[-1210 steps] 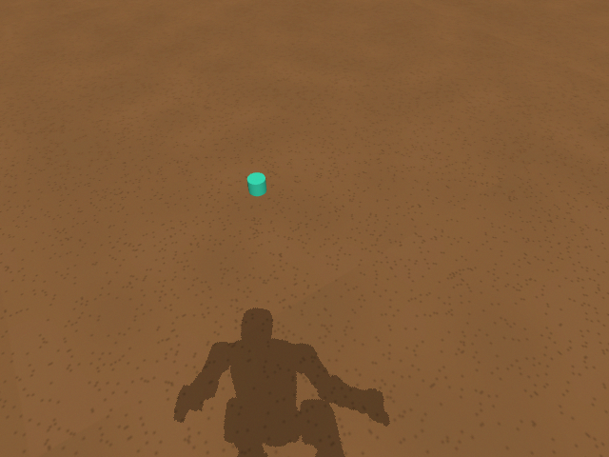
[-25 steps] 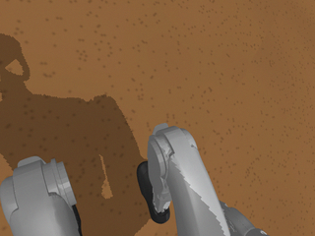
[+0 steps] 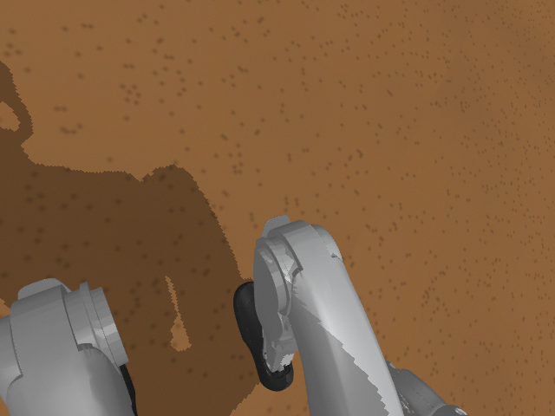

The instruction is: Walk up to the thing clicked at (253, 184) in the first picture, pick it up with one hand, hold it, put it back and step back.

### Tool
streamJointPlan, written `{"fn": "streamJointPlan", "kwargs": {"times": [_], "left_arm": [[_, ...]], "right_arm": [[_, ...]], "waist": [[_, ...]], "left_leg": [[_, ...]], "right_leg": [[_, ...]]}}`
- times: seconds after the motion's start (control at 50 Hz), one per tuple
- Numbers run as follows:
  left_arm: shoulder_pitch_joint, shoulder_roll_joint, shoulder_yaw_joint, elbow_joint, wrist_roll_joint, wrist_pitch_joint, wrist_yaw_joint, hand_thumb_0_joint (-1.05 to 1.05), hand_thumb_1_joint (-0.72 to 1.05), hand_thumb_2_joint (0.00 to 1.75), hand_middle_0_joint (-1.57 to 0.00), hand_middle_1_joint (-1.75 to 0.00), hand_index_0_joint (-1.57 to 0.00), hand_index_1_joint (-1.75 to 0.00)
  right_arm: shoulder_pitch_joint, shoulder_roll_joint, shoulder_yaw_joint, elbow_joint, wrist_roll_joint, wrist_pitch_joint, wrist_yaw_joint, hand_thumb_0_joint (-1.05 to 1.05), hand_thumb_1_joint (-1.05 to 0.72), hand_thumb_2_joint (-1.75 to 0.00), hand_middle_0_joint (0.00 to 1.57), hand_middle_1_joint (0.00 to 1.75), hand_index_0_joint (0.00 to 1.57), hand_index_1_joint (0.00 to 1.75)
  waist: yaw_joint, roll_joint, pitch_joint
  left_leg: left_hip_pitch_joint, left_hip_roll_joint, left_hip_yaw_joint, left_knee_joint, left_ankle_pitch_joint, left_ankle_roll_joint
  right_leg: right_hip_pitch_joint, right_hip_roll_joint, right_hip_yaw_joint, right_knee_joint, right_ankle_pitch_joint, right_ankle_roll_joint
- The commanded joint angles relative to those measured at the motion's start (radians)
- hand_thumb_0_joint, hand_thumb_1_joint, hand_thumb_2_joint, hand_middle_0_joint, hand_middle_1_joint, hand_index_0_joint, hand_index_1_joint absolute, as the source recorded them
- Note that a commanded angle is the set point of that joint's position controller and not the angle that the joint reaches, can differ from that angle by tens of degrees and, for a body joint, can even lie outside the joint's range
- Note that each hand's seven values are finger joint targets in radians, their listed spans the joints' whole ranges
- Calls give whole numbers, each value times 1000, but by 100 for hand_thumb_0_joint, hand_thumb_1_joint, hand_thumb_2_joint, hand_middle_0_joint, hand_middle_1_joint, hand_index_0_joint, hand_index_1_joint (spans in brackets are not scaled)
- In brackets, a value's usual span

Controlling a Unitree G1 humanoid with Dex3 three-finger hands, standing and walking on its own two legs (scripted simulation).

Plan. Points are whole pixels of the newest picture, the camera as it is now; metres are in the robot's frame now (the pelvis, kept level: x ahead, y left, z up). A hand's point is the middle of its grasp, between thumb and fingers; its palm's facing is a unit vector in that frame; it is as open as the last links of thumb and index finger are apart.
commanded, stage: open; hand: left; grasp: from above
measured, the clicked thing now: out of the picture +0.43 +0.34 -0.26
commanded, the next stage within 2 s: withdraw in 0.42 s
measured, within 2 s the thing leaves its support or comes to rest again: neither
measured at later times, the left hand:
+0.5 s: hand out of the picture +0.42 +0.34 -0.23, palm faces -0.45 -0.17 -0.88, open 13.9 cm
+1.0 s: hand out of the picture +0.42 +0.37 -0.10, palm faces -0.36 -0.08 -0.93, open 14.2 cm
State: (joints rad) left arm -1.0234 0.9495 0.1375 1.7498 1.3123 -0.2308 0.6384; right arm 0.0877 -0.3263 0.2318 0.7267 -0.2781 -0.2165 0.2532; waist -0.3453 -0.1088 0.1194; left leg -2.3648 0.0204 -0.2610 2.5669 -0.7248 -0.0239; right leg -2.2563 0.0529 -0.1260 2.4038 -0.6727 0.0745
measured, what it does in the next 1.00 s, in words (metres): stands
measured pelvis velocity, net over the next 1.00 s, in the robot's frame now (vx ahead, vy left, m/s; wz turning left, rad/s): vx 0.00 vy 0.00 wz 0.08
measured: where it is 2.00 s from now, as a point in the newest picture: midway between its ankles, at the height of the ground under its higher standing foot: (201, 389)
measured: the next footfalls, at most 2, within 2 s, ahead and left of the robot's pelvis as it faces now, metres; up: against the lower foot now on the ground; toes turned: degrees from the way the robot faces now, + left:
none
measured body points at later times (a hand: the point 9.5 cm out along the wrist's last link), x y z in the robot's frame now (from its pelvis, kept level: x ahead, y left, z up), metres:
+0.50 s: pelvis +0.00 +0.00 +0.00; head +0.26 +0.12 +0.35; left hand +0.44 +0.34 -0.18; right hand +0.06 -0.26 -0.07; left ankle +0.06 +0.13 -0.26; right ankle +0.11 -0.13 -0.26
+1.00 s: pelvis +0.00 +0.00 +0.04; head +0.22 +0.09 +0.42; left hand +0.44 +0.37 -0.05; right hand +0.11 -0.25 -0.07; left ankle +0.06 +0.13 -0.26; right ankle +0.11 -0.13 -0.26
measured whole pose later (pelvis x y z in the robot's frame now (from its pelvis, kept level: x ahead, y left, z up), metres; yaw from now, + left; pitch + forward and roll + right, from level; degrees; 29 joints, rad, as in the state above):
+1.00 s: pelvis +0.00 +0.00 +0.04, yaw +4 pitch +34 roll -9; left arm -0.87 0.73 0.08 1.26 1.17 -0.08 0.35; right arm 0.13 -0.27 0.05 0.74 -0.12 -0.08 0.25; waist -0.20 0.02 -0.09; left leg -2.31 0.02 -0.17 2.41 -0.71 -0.01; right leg -2.22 0.02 -0.06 2.31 -0.69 0.06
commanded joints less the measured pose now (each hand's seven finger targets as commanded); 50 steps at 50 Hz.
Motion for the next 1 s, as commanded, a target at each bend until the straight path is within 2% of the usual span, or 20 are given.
{"fn": "streamJointPlan", "kwargs": {"times": [0.0,0.04,0.08,0.1,0.12,0.22,0.26,0.32,0.36,0.48,0.52,0.54,0.6,0.64,0.68,0.72,0.74,0.78,0.88,0.98], "left_arm": [[-243,218,-1,-132,-25,13,21,0,-50,99,-7,-107,-8,-105],[-235,205,-8,-119,-34,17,19,0,-51,99,-7,-107,-8,-105],[-206,238,23,-88,-34,22,17,0,-51,97,-6,-106,-8,-104],[-240,198,-14,-132,-38,13,10,0,-51,97,-6,-105,-7,-103],[-207,268,48,-92,-35,15,17,0,-51,96,-6,-104,-7,-103],[-232,211,9,-117,-38,0,-6,0,-52,97,-6,-105,-7,-104],[-229,247,32,-121,-35,-7,-9,0,-50,98,-6,-106,-8,-105],[-222,238,25,-131,-28,-20,-16,0,-50,98,-6,-106,-8,-105],[-241,219,3,-128,-31,-29,-19,0,-49,96,-6,-106,-8,-104],[-202,252,31,-131,-10,-34,4,0,-49,96,-6,-105,-8,-104],[-243,202,-14,-104,-11,-30,6,0,-50,96,-6,-103,-8,-101],[-245,241,21,-126,-19,-32,18,0,-50,97,-6,-103,-8,-101],[-269,236,0,-177,-9,-22,23,0,-52,97,-6,-103,-8,-101],[-250,264,31,-248,-16,-8,24,0,-53,98,-6,-103,-7,-101],[-250,246,37,-305,-26,11,16,0,-52,98,-6,-102,-7,-101],[-206,242,69,-402,-45,40,4,0,-53,98,-6,-102,-7,-101],[-174,258,94,-461,-58,53,-5,0,-54,99,-6,-101,-7,-101],[-119,170,55,-470,-75,93,-48,0,-55,100,-6,-101,-6,-101],[-135,76,-6,-636,-132,155,-198,0,-55,101,-7,-100,-6,-101],[-186,-41,-94,-682,-182,151,-379,0,-56,102,-7,-101,-6,-102]], "right_arm": [[166,-313,-90,-10,6,-8,0,0,-89,-90,20,30,20,30],[165,-311,-92,1,8,-5,0,0,-90,-90,20,30,20,30],[172,-321,-98,4,13,-6,0,0,-89,-90,20,30,20,30],[171,-311,-92,-1,15,-6,2,0,-89,-90,20,30,20,30],[181,-326,-98,9,12,1,-4,0,-89,-90,20,30,20,30],[172,-315,-97,-13,18,0,-5,0,-89,-90,20,30,20,30],[190,-327,-99,-5,12,2,-5,0,-89,-90,20,30,20,30],[181,-323,-101,-12,12,9,-8,0,-89,-90,20,30,20,30],[180,-320,-96,-13,9,9,-6,0,-89,-90,20,30,20,30],[184,-317,-97,-7,11,25,-13,0,-89,-90,20,30,20,30],[178,-310,-87,-11,5,20,-8,0,-90,-90,20,30,20,30],[179,-320,-92,-4,6,20,-11,0,-90,-90,20,30,20,30],[171,-310,-88,-13,8,9,-8,0,-90,-90,20,30,20,30],[168,-315,-103,-17,19,9,-8,0,-91,-90,20,30,20,30],[176,-307,-122,-12,22,6,0,0,-91,-90,20,30,20,30],[187,-296,-147,-9,35,14,8,0,-90,-90,20,30,20,30],[183,-292,-166,-17,56,22,8,0,-91,-90,20,30,20,30],[182,-270,-195,-9,79,43,14,0,-91,-90,20,30,20,30],[223,-249,-266,-10,155,105,0,0,-91,-91,20,30,20,30],[260,-205,-298,-16,187,165,-40,0,-91,-91,20,30,20,30]], "waist": [[-21,522,-667],[-26,502,-670],[-25,491,-646],[-23,495,-638],[-26,466,-646],[-38,463,-629],[-40,468,-630],[-33,473,-644],[-50,477,-628],[-21,489,-669],[-52,472,-628],[-38,461,-635],[-24,535,-661],[15,558,-731],[22,591,-771],[68,629,-829],[106,660,-889],[116,648,-877],[139,561,-941],[101,366,-846]], "left_leg": [[538,16,123,-284,248,22],[524,16,125,-278,236,26],[507,17,122,-276,233,26],[488,13,129,-280,231,28],[485,17,125,-270,232,32],[477,14,129,-272,200,34],[493,13,120,-284,201,30],[506,15,119,-282,210,29],[493,16,123,-271,212,31],[515,18,124,-275,253,27],[482,17,129,-260,230,33],[472,18,125,-268,218,34],[525,15,128,-285,213,24],[557,15,130,-298,228,20],[579,14,141,-296,251,18],[607,7,157,-319,286,14],[634,8,161,-335,307,12],[635,3,174,-359,315,10],[653,-3,191,-439,259,29],[578,-16,192,-488,182,52]], "right_leg": [[340,31,-134,-192,276,-94],[343,34,-134,-198,273,-93],[338,31,-133,-192,270,-93],[332,31,-130,-201,262,-93],[354,32,-132,-205,270,-90],[349,31,-126,-213,242,-91],[340,27,-137,-207,236,-91],[345,29,-136,-209,243,-91],[346,30,-134,-212,251,-88],[365,35,-132,-203,282,-92],[350,34,-126,-203,276,-89],[349,35,-132,-215,262,-87],[328,31,-133,-199,248,-97],[344,32,-130,-202,254,-99],[337,28,-125,-198,277,-99],[353,23,-113,-208,300,-103],[350,21,-105,-206,310,-108],[327,14,-89,-210,313,-112],[354,4,-48,-301,269,-112],[394,-2,-14,-399,195,-111]]}}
